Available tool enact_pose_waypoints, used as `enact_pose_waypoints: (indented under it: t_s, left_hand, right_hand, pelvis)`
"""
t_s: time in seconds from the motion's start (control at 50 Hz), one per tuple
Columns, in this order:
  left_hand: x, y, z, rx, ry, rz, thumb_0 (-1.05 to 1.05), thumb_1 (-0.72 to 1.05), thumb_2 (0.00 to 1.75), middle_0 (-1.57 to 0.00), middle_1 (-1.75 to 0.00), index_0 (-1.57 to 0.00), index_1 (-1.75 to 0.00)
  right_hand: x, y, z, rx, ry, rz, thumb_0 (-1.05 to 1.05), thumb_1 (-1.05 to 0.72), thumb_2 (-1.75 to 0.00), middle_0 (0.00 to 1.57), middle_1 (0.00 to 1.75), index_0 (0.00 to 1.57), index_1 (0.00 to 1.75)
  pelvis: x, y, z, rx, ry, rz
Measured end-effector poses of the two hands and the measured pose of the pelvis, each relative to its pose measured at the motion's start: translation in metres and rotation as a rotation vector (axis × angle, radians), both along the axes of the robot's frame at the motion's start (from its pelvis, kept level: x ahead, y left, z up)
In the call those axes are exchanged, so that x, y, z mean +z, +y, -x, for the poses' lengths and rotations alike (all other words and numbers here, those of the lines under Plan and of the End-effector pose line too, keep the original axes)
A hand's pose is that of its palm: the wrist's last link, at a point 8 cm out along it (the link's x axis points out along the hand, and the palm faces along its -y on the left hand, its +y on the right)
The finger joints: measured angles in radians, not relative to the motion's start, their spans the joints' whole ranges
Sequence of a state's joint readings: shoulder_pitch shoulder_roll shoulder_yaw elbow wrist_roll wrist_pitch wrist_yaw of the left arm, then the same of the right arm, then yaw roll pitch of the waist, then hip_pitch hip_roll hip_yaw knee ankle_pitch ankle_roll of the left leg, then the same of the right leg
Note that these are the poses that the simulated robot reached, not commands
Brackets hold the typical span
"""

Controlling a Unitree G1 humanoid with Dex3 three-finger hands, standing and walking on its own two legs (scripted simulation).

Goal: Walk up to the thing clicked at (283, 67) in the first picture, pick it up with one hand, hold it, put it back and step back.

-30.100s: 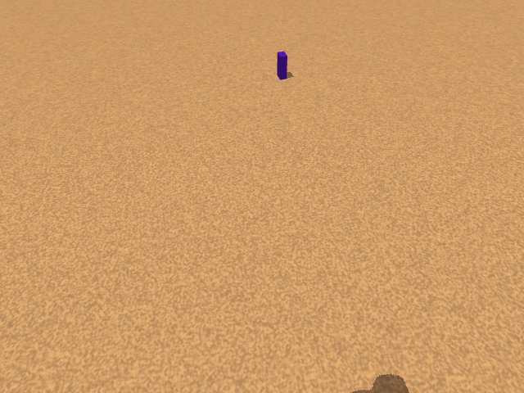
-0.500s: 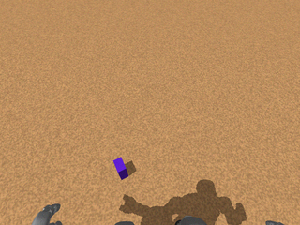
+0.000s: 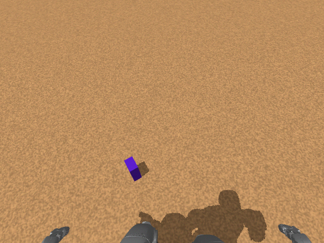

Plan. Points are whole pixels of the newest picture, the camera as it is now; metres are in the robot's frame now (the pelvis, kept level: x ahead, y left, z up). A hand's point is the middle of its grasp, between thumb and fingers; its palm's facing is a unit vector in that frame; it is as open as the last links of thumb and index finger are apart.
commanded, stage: step back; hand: left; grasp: from the side
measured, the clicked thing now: (133, 169) +0.53 +0.22 -0.67
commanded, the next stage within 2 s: none
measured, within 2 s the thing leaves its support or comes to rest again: neither
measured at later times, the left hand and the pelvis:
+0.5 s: hand out of the picture -0.04 +0.28 -0.14, palm faces +0.01 -0.93 -0.37, open 7.4 cm; pelvis -0.13 +0.01 +0.01, yaw +0 degrees
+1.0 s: hand out of the picture -0.17 +0.23 -0.13, palm faces +0.04 -0.91 -0.41, open 7.4 cm; pelvis -0.30 -0.04 -0.01, yaw +4 degrees
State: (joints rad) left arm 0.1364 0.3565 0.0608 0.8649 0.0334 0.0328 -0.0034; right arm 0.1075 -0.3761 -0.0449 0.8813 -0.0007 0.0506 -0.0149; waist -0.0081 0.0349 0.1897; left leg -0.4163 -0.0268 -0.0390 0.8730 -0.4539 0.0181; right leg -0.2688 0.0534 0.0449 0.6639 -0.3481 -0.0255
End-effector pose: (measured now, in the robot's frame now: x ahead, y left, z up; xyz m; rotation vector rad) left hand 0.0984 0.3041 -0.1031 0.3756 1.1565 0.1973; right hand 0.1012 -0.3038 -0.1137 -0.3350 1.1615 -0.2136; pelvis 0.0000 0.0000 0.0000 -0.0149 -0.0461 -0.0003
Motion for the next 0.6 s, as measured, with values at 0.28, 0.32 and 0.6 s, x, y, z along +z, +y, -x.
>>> enact_pose_waypoints:
  t_s: [0.28, 0.32, 0.6]
  left_hand:
    - [-0.001, 0.023, 0.057, 0.032, -0.11, 0.012, 0.01, 0.9, 0.9, -0.21, -0.3, -0.2, -0.3]
    - [-0.003, 0.024, 0.071, 0.041, -0.084, 0.016, 0.01, 0.9, 0.9, -0.2, -0.3, -0.2, -0.3]
    - [-0.006, 0.004, 0.182, 0.021, 0.035, 0.006, 0.01, 0.9, 0.9, -0.2, -0.3, -0.2, -0.3]
  right_hand:
    - [0.013, 0.008, 0.074, 0.082, 0.043, 0.068, 0.0, -0.9, -0.9, 0.21, 0.3, 0.2, 0.3]
    - [0.02, 0.012, 0.088, 0.084, 0.04, 0.061, 0.0, -0.9, -0.9, 0.21, 0.3, 0.2, 0.3]
    - [0.031, -0.013, 0.152, 0.064, -0.094, 0.065, 0.0, -0.9, -0.9, 0.21, 0.3, 0.21, 0.3]
  pelvis:
    - [-0.002, 0.016, 0.075, 0.049, 0.001, -0.036]
    - [0.002, 0.017, 0.086, 0.048, -0.003, -0.016]
    - [0.003, -0.009, 0.17, -0.036, 0.002, 0.0]
